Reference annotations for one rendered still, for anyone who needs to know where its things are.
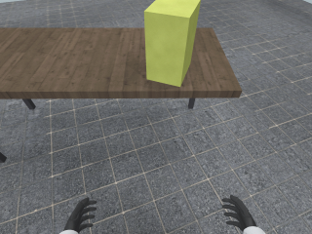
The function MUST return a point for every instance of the right robot hand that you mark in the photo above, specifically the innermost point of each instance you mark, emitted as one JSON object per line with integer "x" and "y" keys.
{"x": 243, "y": 215}

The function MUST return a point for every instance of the carton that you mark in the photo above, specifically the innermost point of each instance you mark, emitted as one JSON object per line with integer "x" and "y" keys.
{"x": 169, "y": 30}

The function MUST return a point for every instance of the left robot hand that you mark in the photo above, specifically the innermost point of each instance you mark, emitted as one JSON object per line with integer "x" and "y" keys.
{"x": 76, "y": 218}

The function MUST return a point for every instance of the table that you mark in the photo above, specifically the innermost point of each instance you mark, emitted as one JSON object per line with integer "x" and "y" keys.
{"x": 103, "y": 62}

